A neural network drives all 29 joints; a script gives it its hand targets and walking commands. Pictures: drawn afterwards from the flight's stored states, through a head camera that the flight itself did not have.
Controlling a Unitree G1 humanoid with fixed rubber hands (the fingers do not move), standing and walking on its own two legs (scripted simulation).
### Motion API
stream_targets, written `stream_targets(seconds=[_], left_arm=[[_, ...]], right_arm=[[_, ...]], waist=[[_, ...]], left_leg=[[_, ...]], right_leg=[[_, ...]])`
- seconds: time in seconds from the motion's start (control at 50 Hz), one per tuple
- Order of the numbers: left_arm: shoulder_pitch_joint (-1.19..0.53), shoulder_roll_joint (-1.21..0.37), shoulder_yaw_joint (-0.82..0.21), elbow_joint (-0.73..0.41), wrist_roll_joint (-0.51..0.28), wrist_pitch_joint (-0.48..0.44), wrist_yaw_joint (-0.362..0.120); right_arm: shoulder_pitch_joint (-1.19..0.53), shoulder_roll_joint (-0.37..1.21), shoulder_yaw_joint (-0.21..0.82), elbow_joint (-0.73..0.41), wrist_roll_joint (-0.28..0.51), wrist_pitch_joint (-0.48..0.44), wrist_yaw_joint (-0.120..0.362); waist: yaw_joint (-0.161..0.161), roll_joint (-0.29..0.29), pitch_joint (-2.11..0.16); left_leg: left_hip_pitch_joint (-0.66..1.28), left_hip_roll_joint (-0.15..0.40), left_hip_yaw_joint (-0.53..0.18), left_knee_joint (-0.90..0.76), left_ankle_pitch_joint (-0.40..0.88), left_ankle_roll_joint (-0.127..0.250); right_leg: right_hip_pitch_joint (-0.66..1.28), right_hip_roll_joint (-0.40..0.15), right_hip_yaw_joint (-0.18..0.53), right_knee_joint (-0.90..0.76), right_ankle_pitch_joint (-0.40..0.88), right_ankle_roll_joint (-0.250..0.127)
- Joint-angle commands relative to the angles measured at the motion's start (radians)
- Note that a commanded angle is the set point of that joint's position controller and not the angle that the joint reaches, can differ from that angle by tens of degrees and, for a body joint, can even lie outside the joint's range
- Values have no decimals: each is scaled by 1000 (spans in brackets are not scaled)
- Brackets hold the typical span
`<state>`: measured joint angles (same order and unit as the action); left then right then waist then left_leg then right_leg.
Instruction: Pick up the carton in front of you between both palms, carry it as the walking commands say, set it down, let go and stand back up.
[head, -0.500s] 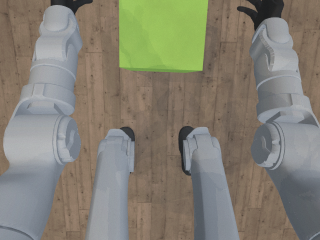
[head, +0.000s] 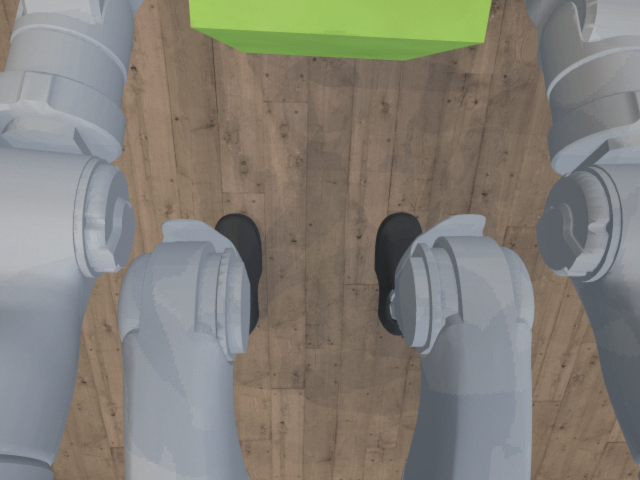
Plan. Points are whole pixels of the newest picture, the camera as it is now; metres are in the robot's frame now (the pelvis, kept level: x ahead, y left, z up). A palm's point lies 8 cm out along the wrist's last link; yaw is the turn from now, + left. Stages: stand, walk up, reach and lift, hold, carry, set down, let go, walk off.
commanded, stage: reach and lift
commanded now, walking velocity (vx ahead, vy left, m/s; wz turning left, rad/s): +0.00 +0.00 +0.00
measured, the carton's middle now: out of the picture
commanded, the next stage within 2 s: none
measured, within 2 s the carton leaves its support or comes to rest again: leaves its support in 0.78 s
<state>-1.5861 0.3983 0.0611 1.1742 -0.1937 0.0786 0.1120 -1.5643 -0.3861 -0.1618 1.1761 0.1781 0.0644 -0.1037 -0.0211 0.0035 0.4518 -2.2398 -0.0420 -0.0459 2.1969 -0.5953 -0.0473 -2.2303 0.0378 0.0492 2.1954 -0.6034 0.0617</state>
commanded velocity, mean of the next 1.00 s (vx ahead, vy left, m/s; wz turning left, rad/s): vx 0.00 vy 0.00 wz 0.00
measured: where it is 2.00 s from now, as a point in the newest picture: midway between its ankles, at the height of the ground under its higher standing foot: (319, 294)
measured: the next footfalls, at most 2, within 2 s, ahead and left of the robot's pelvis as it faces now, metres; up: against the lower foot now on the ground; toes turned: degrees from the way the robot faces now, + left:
none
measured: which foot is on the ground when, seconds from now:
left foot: down 0.00-1.00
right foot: down 0.00-1.00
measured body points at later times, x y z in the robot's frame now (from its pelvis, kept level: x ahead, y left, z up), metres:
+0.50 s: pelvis +0.00 +0.00 +0.00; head +0.38 +0.00 +0.22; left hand +0.58 +0.14 -0.19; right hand +0.57 -0.17 -0.19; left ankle +0.11 +0.13 -0.34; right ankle +0.11 -0.13 -0.34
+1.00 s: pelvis +0.00 +0.00 +0.02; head +0.32 +0.00 +0.34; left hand +0.56 +0.14 -0.07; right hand +0.55 -0.16 -0.07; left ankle +0.11 +0.13 -0.34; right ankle +0.11 -0.14 -0.34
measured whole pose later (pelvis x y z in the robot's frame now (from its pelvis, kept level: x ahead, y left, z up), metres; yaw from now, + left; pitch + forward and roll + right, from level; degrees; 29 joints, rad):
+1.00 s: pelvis +0.00 +0.00 +0.02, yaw +0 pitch +41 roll -1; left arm -1.29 0.14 0.35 0.81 0.07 0.31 0.10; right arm -1.27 -0.14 -0.39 0.78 -0.05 0.32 -0.09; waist -0.02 0.02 0.07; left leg -2.24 -0.10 -0.08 2.10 -0.58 -0.08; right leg -2.22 0.09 0.08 2.10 -0.59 0.09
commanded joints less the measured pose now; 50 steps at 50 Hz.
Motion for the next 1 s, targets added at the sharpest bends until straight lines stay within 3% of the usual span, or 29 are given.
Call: stream_targets(seconds=[0.0, 0.14, 0.16, 0.2, 0.22, 0.24, 0.3, 0.32, 0.34, 0.4, 0.46, 0.48, 0.5, 0.52, 0.54, 0.56, 0.62, 0.64, 0.66, 0.7, 0.74, 0.76, 0.78, 0.8, 0.84, 0.86, 0.88, 0.92, 0.98], left_arm=[[-321, 116, -12, -130, -25, -24, 3], [-247, 82, 1, -86, -18, -14, -15], [-238, 51, -20, -52, -39, -18, -21], [-236, 122, 21, -47, 27, -28, -7], [-235, 85, 36, -18, -7, -20, -4], [-249, 78, 25, -107, 11, -34, -6], [-256, 44, -6, -63, -15, -30, -10], [-301, 74, -4, -95, -13, -29, -6], [-323, 21, -50, -123, -17, -26, -11], [-321, -10, -27, -93, 12, -21, -7], [-405, -243, -39, -133, 35, -3, -51], [-454, -459, -83, -107, 29, 14, -98], [-506, -633, -107, -122, 70, 31, -152], [-488, -816, -77, -109, 99, 53, -205], [-482, -902, -71, -139, 127, 68, -246], [-435, -956, -30, -118, 131, 83, -277], [-443, -1025, -62, -170, 151, 115, -318], [-462, -1048, -74, -238, 135, 107, -319], [-477, -1102, -105, -244, 94, 117, -318], [-467, -1108, -136, -316, 70, 119, -316], [-494, -1176, -196, -409, 37, 135, -302], [-519, -1156, -211, -458, 36, 141, -292], [-559, -1195, -247, -523, -5, 146, -280], [-502, -1235, -245, -484, 31, 165, -274], [-541, -1238, -287, -624, 24, 168, -257], [-531, -1289, -284, -577, 43, 186, -261], [-432, -1280, -282, -575, 75, 202, -264], [-334, -1354, -219, -492, 93, 232, -267], [-271, -1377, -91, -387, 203, 255, -288]], right_arm=[[-276, -132, 20, -131, 21, -23, -6], [-203, -108, 28, -98, 27, -4, -1], [-218, -118, -5, -111, -9, -14, -3], [-206, -76, 26, -76, 58, -12, -3], [-220, -65, 61, -102, 46, -15, 0], [-228, -78, 0, -121, 30, -30, -5], [-198, -85, 1, -81, 21, -26, -7], [-267, -83, 30, -117, 28, -28, -5], [-280, -18, 33, -156, 40, -30, -1], [-290, -14, 41, -111, 30, -24, -4], [-398, 216, 49, -145, -40, -1, 41], [-444, 460, 103, -157, -47, 17, 83], [-493, 655, 120, -178, -37, 39, 137], [-518, 790, 100, -167, -74, 59, 190], [-527, 857, 111, -175, -116, 79, 229], [-488, 924, 111, -169, -132, 103, 259], [-511, 999, 122, -261, -103, 121, 306], [-530, 1028, 180, -286, -60, 125, 315], [-523, 1074, 184, -305, -59, 126, 312], [-509, 1093, 211, -394, -35, 137, 312], [-576, 1108, 304, -499, 10, 136, 295], [-580, 1148, 328, -516, 49, 144, 288], [-571, 1166, 329, -520, 35, 168, 277], [-579, 1173, 332, -580, 34, 163, 271], [-517, 1218, 353, -601, 16, 194, 273], [-377, 1275, 305, -496, -48, 219, 270], [-432, 1308, 331, -593, -13, 219, 275], [-412, 1293, 304, -563, -59, 248, 281], [-285, 1291, 177, -445, -188, 272, 302]], waist=[[-27, 7, -1375], [-13, 22, -1274], [-66, 20, -1288], [33, 67, -1259], [-33, -36, -1244], [-9, 44, -1258], [-17, 57, -1267], [-59, -13, -1288], [-18, 61, -1311], [-20, 39, -1306], [-28, 47, -1209], [-77, -11, -1194], [-3, 48, -1153], [-44, 27, -1123], [-7, 46, -1056], [-35, -22, -1060], [-8, 42, -1059], [41, 27, -1139], [-40, -20, -1200], [-9, 39, -1336], [-44, 44, -1557], [25, 26, -1654], [-47, 1, -1750], [-9, 61, -1834], [-42, 22, -1948], [-65, 73, -1871], [12, 22, -1955], [-49, 19, -1821], [-43, 46, -1534]], left_leg=[[647, -5, 74, -119, 437, -4], [559, -3, 76, -129, 393, -14], [613, -4, 57, -123, 430, -7], [597, 7, 96, -116, 402, -11], [545, 11, 89, -150, 364, -7], [493, -4, 85, -145, 364, -14], [607, -3, 83, -132, 369, -4], [587, 0, 81, -152, 348, -1], [640, -8, 77, -151, 379, 1], [638, -22, 97, -153, 364, -9], [617, -45, 84, -149, 322, 4], [600, -50, 60, -149, 333, 21], [577, -55, 84, -126, 315, 8], [516, -70, 94, -145, 259, 17], [492, -87, 122, -137, 244, 19], [437, -84, 118, -141, 226, 24], [458, -73, 111, -123, 297, 35], [483, -80, 130, -107, 368, 46], [523, -79, 106, -115, 388, 48], [603, -83, 112, -108, 440, 43], [669, -98, 126, -126, 507, 25], [711, -88, 133, -108, 569, 30], [726, -97, 133, -132, 586, 31], [821, -100, 146, -139, 599, 19], [856, -105, 134, -154, 659, 17], [777, -119, 170, -170, 568, 6], [865, -118, 144, -196, 611, 18], [786, -121, 146, -247, 505, 11], [614, -129, 155, -345, 327, 2]], right_leg=[[643, -1, -94, -125, 449, -6], [581, -8, -73, -145, 416, -8], [558, -11, -104, -139, 421, 7], [536, -4, -70, -146, 410, -2], [584, -3, -99, -155, 402, 3], [584, -10, -93, -143, 423, -8], [539, -1, -91, -167, 361, -8], [567, -6, -115, -157, 387, 2], [566, -3, -109, -148, 396, -6], [583, 17, -115, -162, 387, -3], [566, 26, -103, -165, 335, -12], [545, 45, -123, -156, 357, -14], [548, 61, -91, -160, 334, -31], [559, 71, -117, -139, 318, -34], [524, 76, -104, -177, 272, -31], [560, 73, -124, -150, 286, -27], [474, 81, -129, -131, 316, -39], [452, 83, -121, -133, 352, -39], [515, 83, -151, -111, 397, -32], [532, 74, -150, -104, 438, -45], [669, 94, -164, -116, 534, -39], [728, 82, -133, -103, 604, -38], [784, 89, -149, -138, 643, -35], [783, 94, -159, -141, 622, -26], [747, 108, -167, -162, 668, -21], [801, 113, -142, -214, 622, -28], [742, 117, -170, -192, 602, -9], [701, 122, -174, -262, 507, -11], [600, 121, -153, -377, 343, -38]])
